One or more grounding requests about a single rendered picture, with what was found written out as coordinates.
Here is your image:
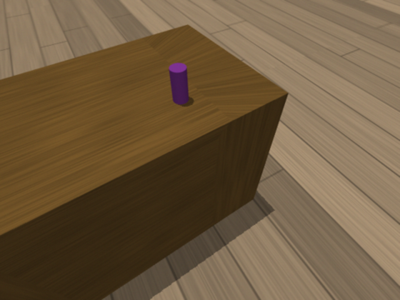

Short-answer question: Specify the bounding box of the can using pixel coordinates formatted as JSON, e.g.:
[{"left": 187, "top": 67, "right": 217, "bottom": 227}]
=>
[{"left": 169, "top": 63, "right": 189, "bottom": 104}]

